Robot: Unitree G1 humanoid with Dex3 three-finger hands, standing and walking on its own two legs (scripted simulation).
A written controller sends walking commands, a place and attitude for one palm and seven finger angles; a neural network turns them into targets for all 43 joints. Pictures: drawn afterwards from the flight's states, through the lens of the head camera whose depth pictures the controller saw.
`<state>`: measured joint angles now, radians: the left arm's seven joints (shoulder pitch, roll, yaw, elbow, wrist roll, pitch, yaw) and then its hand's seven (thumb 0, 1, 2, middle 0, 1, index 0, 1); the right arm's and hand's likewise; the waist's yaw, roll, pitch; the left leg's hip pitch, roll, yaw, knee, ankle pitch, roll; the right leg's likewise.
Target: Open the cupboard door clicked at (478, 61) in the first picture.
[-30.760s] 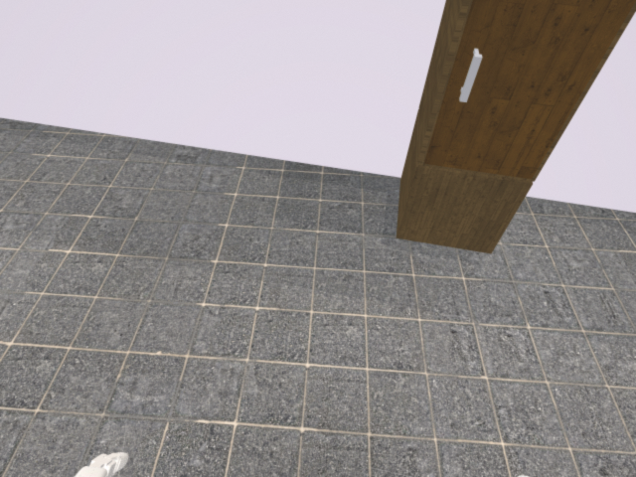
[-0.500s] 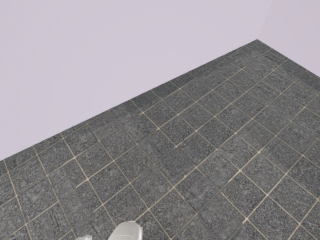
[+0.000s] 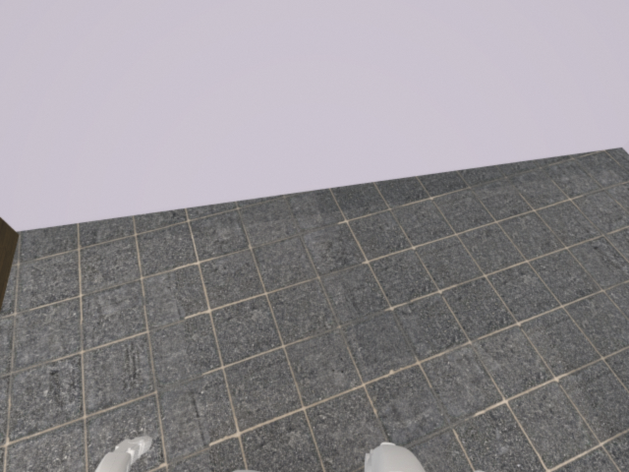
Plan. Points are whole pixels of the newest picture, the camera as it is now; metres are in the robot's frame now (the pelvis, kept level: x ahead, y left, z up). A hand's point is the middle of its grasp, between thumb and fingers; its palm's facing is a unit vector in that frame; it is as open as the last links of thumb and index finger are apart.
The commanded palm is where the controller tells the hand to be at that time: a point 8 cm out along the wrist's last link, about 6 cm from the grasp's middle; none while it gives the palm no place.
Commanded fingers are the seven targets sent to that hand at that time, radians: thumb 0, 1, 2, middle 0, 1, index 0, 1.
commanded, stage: turn to face it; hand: left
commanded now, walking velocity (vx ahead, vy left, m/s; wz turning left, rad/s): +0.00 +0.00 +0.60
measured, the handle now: out of the picture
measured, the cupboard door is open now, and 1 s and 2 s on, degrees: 51 51 51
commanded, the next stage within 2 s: take the last steps up to it in 1.74 s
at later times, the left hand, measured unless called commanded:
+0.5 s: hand out of the picture +0.02 +0.13 -0.16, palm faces +0.34 -0.91 -0.25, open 7.3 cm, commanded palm none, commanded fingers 0.00 0.90 0.90 -0.20 -0.30 -0.20 -0.30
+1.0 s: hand out of the picture +0.01 +0.18 -0.16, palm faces +0.57 -0.78 -0.25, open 7.4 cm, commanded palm none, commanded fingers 0.00 0.90 0.90 -0.20 -0.30 -0.20 -0.30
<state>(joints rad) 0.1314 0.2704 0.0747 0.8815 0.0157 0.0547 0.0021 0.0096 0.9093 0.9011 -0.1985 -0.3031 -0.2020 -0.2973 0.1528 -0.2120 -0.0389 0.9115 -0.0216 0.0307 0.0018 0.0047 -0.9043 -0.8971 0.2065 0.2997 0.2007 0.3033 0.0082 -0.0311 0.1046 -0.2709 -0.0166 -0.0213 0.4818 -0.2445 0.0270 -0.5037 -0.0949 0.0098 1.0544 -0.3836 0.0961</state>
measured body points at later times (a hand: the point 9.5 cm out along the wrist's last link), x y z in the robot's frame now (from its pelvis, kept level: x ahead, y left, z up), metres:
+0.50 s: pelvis +0.02 -0.07 +0.00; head +0.08 -0.06 +0.45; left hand +0.00 +0.18 -0.14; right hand +0.19 -0.30 -0.15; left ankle -0.03 +0.07 -0.68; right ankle +0.01 -0.16 -0.74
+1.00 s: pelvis +0.03 -0.06 +0.00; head +0.07 -0.02 +0.45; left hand -0.02 +0.23 -0.14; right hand +0.23 -0.23 -0.14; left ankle -0.02 +0.04 -0.74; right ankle +0.12 -0.19 -0.69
